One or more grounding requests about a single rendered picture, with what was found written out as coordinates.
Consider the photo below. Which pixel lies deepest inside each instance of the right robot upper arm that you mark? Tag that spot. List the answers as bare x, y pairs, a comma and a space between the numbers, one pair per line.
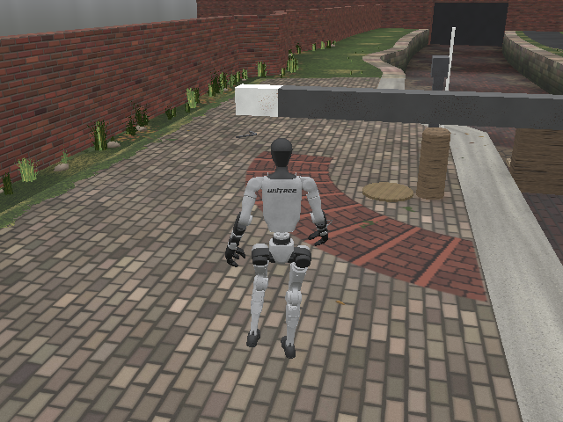
309, 185

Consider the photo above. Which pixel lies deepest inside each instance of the left robot upper arm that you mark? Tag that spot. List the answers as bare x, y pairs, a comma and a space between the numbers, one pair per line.
253, 185

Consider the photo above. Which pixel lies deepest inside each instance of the robot left forearm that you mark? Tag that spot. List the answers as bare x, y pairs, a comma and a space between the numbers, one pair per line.
236, 234

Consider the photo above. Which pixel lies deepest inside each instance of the robot left hand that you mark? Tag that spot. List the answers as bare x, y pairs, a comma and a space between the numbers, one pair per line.
232, 253

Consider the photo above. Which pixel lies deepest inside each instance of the robot right forearm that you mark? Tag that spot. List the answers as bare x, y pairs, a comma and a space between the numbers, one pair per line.
322, 226

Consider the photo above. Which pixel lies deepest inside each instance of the left robot shin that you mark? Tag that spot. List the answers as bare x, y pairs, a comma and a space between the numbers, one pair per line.
256, 306

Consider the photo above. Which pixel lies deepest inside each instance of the robot right hand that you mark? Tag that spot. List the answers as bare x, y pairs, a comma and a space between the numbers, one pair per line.
321, 241

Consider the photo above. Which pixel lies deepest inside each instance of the robot head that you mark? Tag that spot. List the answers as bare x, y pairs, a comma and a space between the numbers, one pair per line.
281, 150

